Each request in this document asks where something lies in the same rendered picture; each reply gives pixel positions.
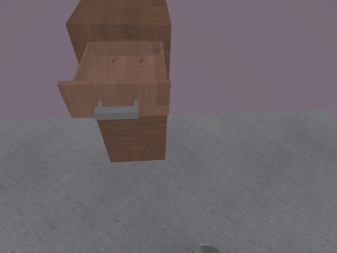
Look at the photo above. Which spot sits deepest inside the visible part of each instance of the handle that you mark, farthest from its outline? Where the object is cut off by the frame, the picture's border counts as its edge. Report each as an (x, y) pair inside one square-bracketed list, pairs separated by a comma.
[(116, 112)]

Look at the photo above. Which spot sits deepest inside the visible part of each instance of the cabinet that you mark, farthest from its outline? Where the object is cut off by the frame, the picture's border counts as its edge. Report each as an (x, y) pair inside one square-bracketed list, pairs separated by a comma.
[(142, 139)]

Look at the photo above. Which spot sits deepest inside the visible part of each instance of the drawer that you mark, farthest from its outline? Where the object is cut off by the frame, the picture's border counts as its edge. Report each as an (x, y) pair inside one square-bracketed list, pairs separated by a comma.
[(117, 73)]

